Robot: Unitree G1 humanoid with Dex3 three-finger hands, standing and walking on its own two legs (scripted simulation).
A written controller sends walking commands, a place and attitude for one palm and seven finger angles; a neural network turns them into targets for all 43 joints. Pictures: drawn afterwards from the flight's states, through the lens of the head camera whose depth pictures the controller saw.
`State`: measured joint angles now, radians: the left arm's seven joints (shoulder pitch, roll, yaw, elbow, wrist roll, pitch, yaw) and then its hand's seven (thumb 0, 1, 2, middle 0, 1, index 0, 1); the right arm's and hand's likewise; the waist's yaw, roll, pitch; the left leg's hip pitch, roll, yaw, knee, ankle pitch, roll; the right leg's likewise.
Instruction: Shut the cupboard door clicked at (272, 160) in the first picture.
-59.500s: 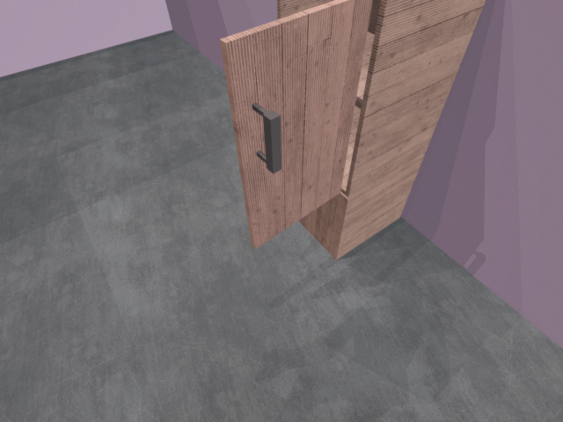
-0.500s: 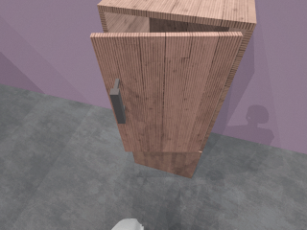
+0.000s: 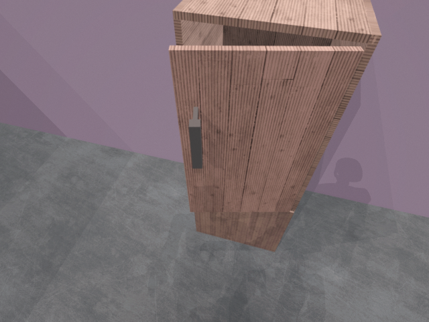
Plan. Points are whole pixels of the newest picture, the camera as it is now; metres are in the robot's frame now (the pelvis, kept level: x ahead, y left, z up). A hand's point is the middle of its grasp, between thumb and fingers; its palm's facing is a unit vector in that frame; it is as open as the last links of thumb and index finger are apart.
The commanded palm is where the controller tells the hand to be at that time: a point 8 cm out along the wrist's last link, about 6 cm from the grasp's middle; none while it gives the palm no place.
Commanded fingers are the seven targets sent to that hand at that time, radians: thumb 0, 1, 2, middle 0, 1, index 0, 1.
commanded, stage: come to a stop and stand still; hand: left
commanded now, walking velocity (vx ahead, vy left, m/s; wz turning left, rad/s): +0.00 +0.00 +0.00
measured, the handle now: (196, 138) +0.48 +0.08 +0.05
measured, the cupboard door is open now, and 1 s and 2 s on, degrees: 16 16 16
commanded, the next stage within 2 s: look again from close up in 0.28 s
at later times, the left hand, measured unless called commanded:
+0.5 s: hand out of the picture -0.02 +0.18 -0.18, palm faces +0.00 -0.98 -0.19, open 7.3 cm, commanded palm none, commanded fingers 0.00 0.90 0.90 -0.20 -0.30 -0.20 -0.30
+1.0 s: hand out of the picture -0.04 +0.18 -0.18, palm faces +0.04 -0.98 -0.18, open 7.4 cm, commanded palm none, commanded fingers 0.00 0.90 0.90 -0.20 -0.30 -0.20 -0.30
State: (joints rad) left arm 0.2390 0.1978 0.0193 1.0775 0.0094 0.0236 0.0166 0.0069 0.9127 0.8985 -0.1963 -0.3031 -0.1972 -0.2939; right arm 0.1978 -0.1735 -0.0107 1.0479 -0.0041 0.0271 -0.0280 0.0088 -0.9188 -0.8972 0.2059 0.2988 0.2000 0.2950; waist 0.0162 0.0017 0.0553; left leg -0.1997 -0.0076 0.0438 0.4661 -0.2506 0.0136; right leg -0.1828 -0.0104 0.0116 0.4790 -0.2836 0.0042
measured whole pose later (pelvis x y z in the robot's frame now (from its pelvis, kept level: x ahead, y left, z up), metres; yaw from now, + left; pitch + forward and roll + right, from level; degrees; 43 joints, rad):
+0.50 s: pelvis -0.02 +0.01 +0.00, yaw +1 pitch -1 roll -1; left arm 0.27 0.14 -0.02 1.12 0.01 -0.03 0.04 0.01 0.92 0.90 -0.20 -0.30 -0.20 -0.29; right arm 0.30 -0.16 0.01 1.09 -0.01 -0.02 -0.03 0.01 -0.91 -0.90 0.20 0.30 0.20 0.29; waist -0.02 0.02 0.06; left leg -0.23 -0.01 0.04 0.48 -0.23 0.03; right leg -0.19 -0.01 0.00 0.46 -0.24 0.01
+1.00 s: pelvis -0.03 +0.01 +0.00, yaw +1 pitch -2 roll +0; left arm 0.33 0.17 -0.02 1.07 0.01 -0.01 0.03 0.01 0.91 0.90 -0.20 -0.30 -0.20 -0.29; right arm 0.27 -0.18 0.00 1.06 -0.01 -0.01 -0.01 0.01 -0.91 -0.90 0.20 0.30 0.20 0.29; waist 0.01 -0.02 0.01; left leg -0.23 -0.02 0.03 0.46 -0.20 0.03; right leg -0.21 -0.02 0.00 0.47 -0.24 0.01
